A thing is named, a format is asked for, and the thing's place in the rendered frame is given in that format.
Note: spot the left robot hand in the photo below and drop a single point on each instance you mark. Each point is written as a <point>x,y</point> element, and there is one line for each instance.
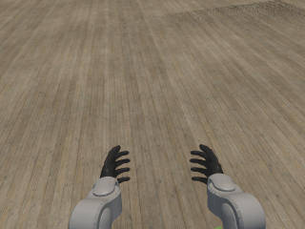
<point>110,164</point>

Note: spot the robot right forearm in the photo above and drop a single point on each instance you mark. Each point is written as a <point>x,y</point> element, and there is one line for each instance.
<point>236,209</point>

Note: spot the right robot hand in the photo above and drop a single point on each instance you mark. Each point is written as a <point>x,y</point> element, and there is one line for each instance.
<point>211,163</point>

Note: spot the robot left forearm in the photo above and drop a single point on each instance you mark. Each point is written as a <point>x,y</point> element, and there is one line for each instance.
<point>101,207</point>

